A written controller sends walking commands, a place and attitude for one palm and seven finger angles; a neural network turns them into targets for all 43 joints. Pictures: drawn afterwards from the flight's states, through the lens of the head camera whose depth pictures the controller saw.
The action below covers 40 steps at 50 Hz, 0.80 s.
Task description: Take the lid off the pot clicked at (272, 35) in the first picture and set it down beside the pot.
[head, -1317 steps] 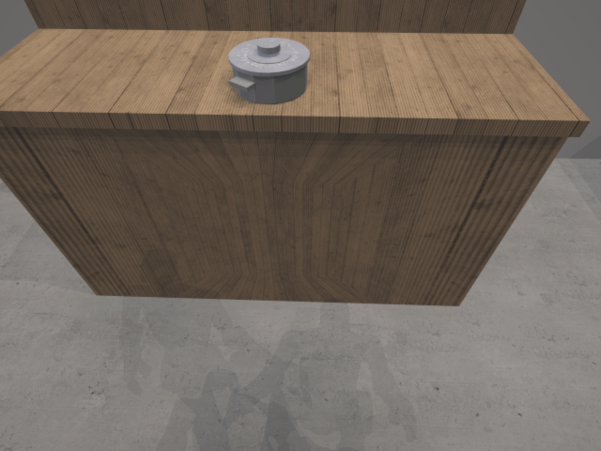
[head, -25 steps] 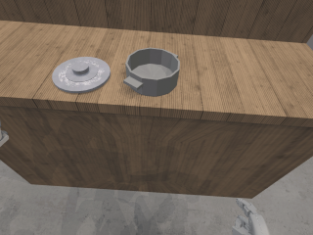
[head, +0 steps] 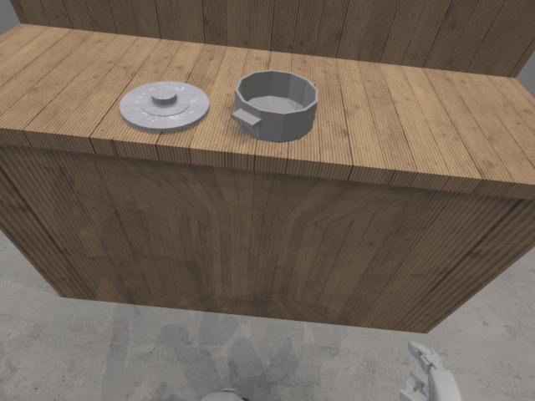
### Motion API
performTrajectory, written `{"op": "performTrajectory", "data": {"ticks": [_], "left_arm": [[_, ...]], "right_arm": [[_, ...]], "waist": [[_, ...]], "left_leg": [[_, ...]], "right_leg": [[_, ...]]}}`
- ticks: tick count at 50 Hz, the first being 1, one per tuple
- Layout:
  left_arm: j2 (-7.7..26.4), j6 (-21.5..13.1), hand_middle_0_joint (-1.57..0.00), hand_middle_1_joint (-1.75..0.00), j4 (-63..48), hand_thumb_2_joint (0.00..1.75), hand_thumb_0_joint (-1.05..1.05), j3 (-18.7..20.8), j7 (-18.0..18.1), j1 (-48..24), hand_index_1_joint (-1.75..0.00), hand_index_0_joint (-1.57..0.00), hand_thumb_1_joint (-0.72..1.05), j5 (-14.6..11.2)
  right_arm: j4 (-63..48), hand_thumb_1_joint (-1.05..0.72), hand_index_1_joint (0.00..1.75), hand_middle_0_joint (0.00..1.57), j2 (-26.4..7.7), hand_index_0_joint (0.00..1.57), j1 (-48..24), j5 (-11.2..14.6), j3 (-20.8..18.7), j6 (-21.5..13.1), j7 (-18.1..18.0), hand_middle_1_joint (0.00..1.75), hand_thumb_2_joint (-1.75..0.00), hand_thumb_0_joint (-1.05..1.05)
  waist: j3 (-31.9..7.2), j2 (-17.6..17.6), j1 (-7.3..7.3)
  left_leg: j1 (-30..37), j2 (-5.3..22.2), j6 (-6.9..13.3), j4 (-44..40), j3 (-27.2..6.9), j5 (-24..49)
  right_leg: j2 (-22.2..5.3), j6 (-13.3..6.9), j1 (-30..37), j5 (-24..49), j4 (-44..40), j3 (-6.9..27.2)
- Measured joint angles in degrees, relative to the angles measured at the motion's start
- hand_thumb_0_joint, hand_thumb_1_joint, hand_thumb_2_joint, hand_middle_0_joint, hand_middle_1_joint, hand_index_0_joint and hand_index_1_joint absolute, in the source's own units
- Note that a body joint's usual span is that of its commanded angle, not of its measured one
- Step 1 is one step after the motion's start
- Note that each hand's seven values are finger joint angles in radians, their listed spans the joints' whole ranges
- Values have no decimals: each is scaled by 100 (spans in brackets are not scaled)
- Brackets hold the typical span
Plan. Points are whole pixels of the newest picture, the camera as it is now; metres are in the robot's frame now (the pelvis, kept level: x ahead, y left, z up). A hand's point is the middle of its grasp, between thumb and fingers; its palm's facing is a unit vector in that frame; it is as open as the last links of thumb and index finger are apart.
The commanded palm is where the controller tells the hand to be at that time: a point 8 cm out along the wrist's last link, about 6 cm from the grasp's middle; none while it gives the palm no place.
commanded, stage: step back with the hand held close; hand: left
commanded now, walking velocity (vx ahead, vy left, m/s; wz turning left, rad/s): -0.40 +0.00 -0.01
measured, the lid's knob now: (164, 95) +0.64 +0.25 +0.11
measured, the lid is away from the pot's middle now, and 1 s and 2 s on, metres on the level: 0.23 0.23 0.23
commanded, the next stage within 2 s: stop stepping back and stand still in 0.30 s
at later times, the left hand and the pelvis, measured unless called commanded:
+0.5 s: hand out of the picture +0.12 +0.25 +0.27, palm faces +0.34 -0.87 -0.35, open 7.4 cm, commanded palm +0.02 +0.30 +0.29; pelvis -0.13 +0.03 +0.01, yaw -4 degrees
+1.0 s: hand out of the picture +0.00 +0.28 +0.27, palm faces +0.39 -0.84 -0.39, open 7.4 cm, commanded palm -0.07 +0.34 +0.29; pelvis -0.21 +0.07 +0.01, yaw -2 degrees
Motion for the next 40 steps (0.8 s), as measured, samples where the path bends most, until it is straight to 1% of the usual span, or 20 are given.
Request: {"op": "performTrajectory", "data": {"ticks": [4, 7, 9, 11, 13, 15, 17, 20, 21, 22, 24, 26, 29, 31, 32, 33, 35, 36, 38, 40], "left_arm": [[31, 134, -22, -30, 139, 90, 1, 89, 39, -271, -30, -22, 88, -127], [7, 237, -21, -30, 91, 90, 1, 26, 20, -156, -30, -22, 89, -196], [119, 254, -21, -30, 2, 90, 1, 27, -8, -20, -30, -21, 89, -198], [91, 143, -21, -30, -125, 90, 1, -70, -55, 56, -30, -21, 89, -133], [93, 87, -21, -30, -210, 90, 1, -261, -164, 48, -30, -21, 89, -57], [138, 73, -21, -30, -254, 90, 1, -335, -236, -92, -30, -22, 88, -5], [142, 51, -22, -30, -216, 90, 0, -299, -219, -369, -30, -22, 88, 3], [205, -7, -22, -30, 35, 90, 0, -56, -187, -839, -30, -22, 88, -132], [106, -63, -21, -30, 394, 90, 0, -241, -241, -967, -30, -22, 88, -62], [6, 279, -21, -30, 508, 90, 0, -381, -315, -1042, -30, -21, 89, -100], [94, 657, -21, -30, 227, 90, 0, -163, -296, -586, -30, -21, 89, -244], [253, 777, -21, -30, -349, 90, 1, 126, -189, 255, -30, -21, 89, -337], [431, 722, -21, -30, -1108, 90, 1, 198, -114, 1084, -30, -21, 89, -305], [820, 462, -22, -30, -1107, 90, 1, 387, -109, 1195, -30, -22, 88, -220], [1016, 347, -22, -30, -986, 90, 1, 514, -116, 1056, -30, -22, 88, -176], [1015, 267, -22, -30, -818, 90, 1, 495, -171, 776, -30, -22, 88, -119], [888, 237, -22, -30, -399, 90, 1, 353, -256, 135, -30, -22, 88, -97], [762, 223, -22, -30, -139, 90, 1, 305, -251, -143, -30, -22, 88, -99], [432, 238, -22, -30, 477, 90, 0, 223, -184, -635, -30, -22, 88, -94], [43, 358, -22, -30, 1028, 90, 0, 79, -61, -1028, -30, -22, 88, -83]], "right_arm": [[18, -91, 30, 20, 197, 20, -62, -36, -3, -81, 122, 30, -90, 1], [-33, -91, 30, 20, 325, 20, -62, -44, 48, -72, 198, 30, -90, 1], [-87, -90, 30, 20, 417, 20, -88, -51, 109, -36, 228, 30, -90, 1], [-18, -90, 30, 20, 370, 20, -237, -73, 175, -8, 216, 30, -90, 1], [144, -90, 30, 20, 352, 20, -220, -14, 174, 54, 202, 30, -90, 1], [211, -90, 30, 20, 358, 20, -125, 41, 192, 130, 162, 30, -90, 1], [94, -90, 31, 20, 219, 20, -53, 58, 214, 106, 97, 30, -90, 1], [145, -90, 30, 20, 278, 20, -343, 15, 65, -25, 83, 30, -90, 1], [238, -90, 30, 20, 225, 20, -361, -7, 50, -193, 143, 30, -90, 1], [263, -91, 30, 20, 214, 20, -395, 27, 18, -205, 253, 30, -90, 1], [83, -91, 30, 20, 316, 20, -382, 65, 74, -130, 335, 30, -90, 1], [-136, -91, 30, 20, 440, 20, -186, 64, 107, -125, 364, 30, -90, 1], [-137, -90, 30, 20, 501, 20, 181, -1, 80, -174, 320, 30, -90, 1], [-104, -90, 30, 20, 501, 20, 404, -63, 62, -146, 254, 30, -90, 1], [-101, -90, 30, 20, 445, 20, 439, -62, 67, -101, 231, 30, -90, 1], [25, -90, 30, 20, 313, 20, 368, -46, 74, -21, 212, 30, -90, 1], [377, -90, 30, 20, 178, 20, 305, 23, 93, 178, 192, 30, -90, 1], [485, -90, 30, 20, 177, 20, 316, 59, 109, 280, 166, 30, -90, 1], [536, -90, 30, 20, 192, 20, 377, 115, 135, 383, 102, 30, -90, 1], [449, -90, 30, 20, 138, 20, 425, 149, 143, 321, 31, 30, -90, 1]], "waist": [[-87, 45, -7], [-275, 72, 4], [-408, -133, 68], [-308, -136, 172], [-316, -179, 169], [-374, -371, 152], [-371, -313, 70], [49, -473, -80], [45, -374, -150], [135, -348, -185], [223, -450, -297], [138, -538, -366], [-91, -481, -290], [-259, -576, -154], [-305, -680, 4], [-276, -529, 114], [-421, -358, 218], [-551, -381, 253], [-774, -457, 244], [-865, -462, 167]], "left_leg": [[41, 64, -59, -672, -64, 498], [-12, 121, -206, -1093, -51, 724], [-256, 35, -449, -934, 108, 306], [-571, 46, -729, -10, 85, -655], [-675, -33, -786, 1230, -84, -1337], [-387, -39, -800, 1534, -149, -1550], [182, 162, -720, 489, -362, -715], [11, 40, -369, 361, -311, -342], [-144, 37, -319, 311, -378, -271], [-154, 23, -297, 171, -409, -146], [-107, 58, -313, -232, -358, 160], [-113, 118, -394, -602, -321, 324], [-107, 131, -609, -1089, -408, 145], [-275, -50, -830, -922, -317, -555], [-614, -169, -890, -109, -190, -1038], [-931, -146, -891, 1093, -262, -1274], [-1138, -113, -838, 2946, -386, -1452], [-1010, -42, -798, 3270, -347, -1482], [-460, 149, -708, 2907, -212, -1692], [311, 304, -590, 1680, -96, -1910]], "right_leg": [[113, -47, 106, -426, 420, 53], [26, -157, 688, -475, -631, -150], [-242, -369, 1141, -181, -1722, -153], [-359, -116, 1124, 936, -1971, -160], [-398, 195, 1137, 912, -1854, -113], [-502, 341, 1102, 792, -1762, -42], [-472, 373, 851, 709, -1444, -94], [-308, 144, 120, -187, -71, 374], [-167, 148, -215, -356, 556, 425], [-33, 188, -422, -435, 1091, 536], [117, 173, -664, -449, 1649, 540], [140, 106, -610, -352, 1478, 286], [122, -85, 256, -559, -159, -261], [-27, -337, 1127, -316, -1658, -459], [-232, -478, 1328, 311, -2118, -468], [-240, -430, 1273, 745, -2038, -525], [-249, -268, 1208, 606, -1701, -558], [-298, -204, 1219, 503, -1676, -514], [-438, -155, 1264, 446, -1740, -456], [-597, -113, 1272, 457, -1720, -482]]}}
